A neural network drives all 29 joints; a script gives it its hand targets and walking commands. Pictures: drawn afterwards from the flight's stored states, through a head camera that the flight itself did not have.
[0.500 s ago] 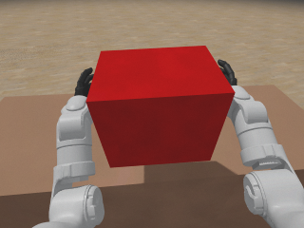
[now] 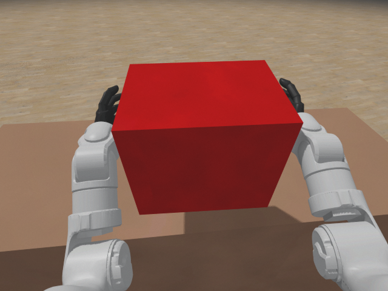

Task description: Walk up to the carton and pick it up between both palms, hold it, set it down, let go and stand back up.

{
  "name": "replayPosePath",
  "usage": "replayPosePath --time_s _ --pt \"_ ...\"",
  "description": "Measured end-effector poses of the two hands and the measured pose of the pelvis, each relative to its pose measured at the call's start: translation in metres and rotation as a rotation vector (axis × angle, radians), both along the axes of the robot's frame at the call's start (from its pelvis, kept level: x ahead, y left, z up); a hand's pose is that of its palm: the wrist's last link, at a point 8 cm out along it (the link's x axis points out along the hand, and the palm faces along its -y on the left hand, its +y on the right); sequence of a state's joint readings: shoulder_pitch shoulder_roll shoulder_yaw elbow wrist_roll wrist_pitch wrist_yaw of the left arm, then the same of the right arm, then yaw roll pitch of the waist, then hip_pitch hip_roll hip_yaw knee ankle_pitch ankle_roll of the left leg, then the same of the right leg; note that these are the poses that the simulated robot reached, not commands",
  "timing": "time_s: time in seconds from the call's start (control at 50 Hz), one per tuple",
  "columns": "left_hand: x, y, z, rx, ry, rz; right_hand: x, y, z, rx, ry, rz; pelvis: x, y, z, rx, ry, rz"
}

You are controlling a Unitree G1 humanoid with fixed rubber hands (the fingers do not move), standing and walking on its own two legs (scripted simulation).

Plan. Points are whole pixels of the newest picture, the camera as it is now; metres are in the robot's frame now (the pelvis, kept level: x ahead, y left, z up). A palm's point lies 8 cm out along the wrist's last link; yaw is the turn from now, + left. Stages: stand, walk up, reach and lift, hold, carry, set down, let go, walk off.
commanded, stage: hold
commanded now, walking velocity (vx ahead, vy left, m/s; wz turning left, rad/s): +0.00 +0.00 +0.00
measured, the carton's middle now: (201, 138) +0.36 -0.01 +0.18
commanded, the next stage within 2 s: set down in 0.22 s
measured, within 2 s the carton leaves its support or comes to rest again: neither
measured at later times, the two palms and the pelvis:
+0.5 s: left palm (101, 120) +0.37 +0.19 +0.22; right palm (285, 112) +0.37 -0.17 +0.23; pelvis +0.00 +0.00 +0.00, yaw +1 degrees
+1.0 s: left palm (114, 139) +0.39 +0.18 +0.16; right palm (280, 137) +0.38 -0.18 +0.16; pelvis +0.01 +0.00 +0.00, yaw +2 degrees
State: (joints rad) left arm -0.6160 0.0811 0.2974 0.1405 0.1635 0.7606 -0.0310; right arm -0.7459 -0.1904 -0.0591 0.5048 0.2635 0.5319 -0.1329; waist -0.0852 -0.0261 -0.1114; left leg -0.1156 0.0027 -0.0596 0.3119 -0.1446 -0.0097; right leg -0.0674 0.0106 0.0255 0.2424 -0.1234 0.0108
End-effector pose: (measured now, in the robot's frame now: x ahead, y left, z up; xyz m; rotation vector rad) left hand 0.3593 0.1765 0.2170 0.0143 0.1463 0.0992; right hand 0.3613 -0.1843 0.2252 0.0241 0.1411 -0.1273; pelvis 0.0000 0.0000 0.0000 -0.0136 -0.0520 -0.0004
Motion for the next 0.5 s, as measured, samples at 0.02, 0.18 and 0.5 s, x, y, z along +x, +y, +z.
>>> replayPosePath --time_s 0.02,0.18,0.5 --pt "0.0 0.0 0.0 0.0 0.0 0.001 0.0 0.0 0.0 -0.001 0.0 0.0 0.0 0.0 0.0 0.0 0.0 0.001" --pt "0.0 0.001 -0.001 -0.003 -0.001 0.003 0.001 0.001 0.001 -0.006 -0.001 0.003 0.001 -0.001 0.0 0.0 -0.002 0.006" --pt "0.008 0.012 0.006 -0.025 -0.099 -0.003 0.009 0.01 0.006 -0.009 -0.105 0.005 0.002 -0.001 0.0 0.006 -0.036 0.014"
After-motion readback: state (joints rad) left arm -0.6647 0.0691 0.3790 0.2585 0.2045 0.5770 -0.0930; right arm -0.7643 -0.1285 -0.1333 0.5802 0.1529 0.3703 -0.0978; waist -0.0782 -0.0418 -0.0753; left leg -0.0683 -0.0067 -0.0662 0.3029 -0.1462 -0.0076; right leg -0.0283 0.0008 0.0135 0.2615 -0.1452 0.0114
